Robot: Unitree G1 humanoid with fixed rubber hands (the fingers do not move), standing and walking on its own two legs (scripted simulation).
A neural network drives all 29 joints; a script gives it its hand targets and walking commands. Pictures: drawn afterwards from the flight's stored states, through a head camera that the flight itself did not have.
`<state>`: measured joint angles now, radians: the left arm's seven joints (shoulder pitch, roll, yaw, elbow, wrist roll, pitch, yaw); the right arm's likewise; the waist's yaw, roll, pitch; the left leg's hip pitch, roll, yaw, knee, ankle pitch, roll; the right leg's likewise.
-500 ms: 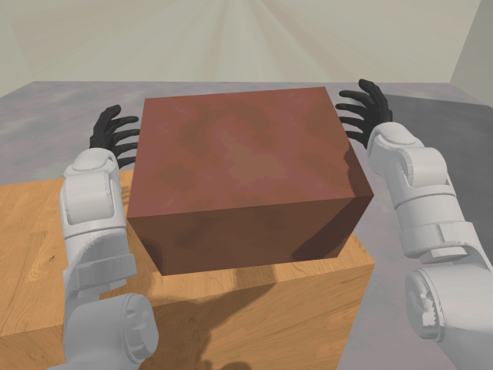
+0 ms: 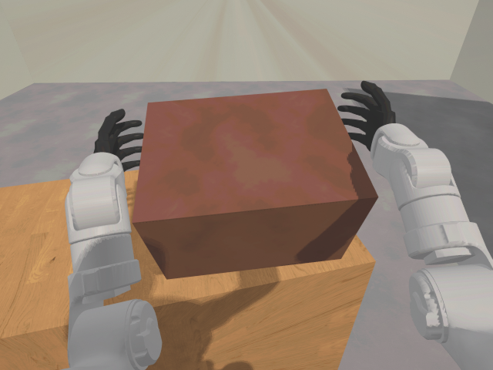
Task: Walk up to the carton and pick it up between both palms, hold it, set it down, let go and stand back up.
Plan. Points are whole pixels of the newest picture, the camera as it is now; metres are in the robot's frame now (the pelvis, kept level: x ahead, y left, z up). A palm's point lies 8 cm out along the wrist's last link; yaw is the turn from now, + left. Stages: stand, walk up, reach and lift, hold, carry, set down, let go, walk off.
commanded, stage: hold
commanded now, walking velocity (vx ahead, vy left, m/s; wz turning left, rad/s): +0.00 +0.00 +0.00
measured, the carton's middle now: (247, 183) +0.39 +0.00 +0.17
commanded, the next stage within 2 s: none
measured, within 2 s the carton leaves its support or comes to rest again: neither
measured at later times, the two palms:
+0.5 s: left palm (104, 162) +0.35 +0.21 +0.26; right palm (376, 132) +0.36 -0.19 +0.28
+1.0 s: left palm (96, 151) +0.36 +0.22 +0.27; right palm (365, 120) +0.37 -0.18 +0.29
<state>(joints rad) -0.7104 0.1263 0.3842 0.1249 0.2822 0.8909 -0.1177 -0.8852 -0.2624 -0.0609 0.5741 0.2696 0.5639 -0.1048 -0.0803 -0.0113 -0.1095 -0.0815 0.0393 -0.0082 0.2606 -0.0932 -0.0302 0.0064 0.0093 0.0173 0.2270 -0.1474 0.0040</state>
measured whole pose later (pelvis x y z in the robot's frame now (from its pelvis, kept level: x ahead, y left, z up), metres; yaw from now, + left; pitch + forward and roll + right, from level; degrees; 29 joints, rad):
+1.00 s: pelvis +0.00 +0.00 +0.00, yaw +1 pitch -4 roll -1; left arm -0.80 0.19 0.39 0.25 0.28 0.87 -0.15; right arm -0.94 -0.23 -0.08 0.63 0.25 0.56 -0.13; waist -0.08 -0.03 -0.13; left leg -0.09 0.03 -0.03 0.26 -0.09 -0.03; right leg 0.01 0.01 0.00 0.22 -0.15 0.00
